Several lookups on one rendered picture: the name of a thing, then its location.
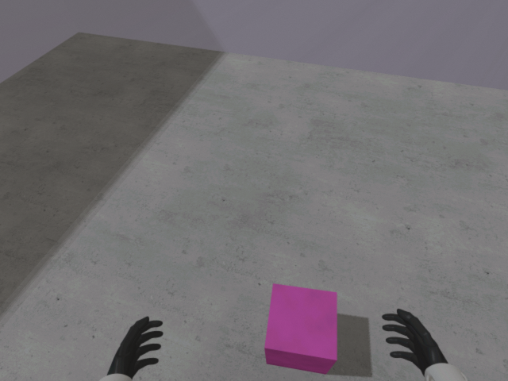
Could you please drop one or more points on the right robot hand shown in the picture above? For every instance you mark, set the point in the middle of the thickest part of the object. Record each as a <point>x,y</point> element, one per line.
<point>425,350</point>

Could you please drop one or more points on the carton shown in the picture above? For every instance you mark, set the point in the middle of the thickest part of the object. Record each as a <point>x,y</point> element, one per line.
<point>302,329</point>

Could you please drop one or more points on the left robot hand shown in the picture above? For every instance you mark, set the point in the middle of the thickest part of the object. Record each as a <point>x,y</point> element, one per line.
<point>126,358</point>

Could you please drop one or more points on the robot right forearm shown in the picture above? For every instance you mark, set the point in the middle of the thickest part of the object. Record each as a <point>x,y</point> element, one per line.
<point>444,372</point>

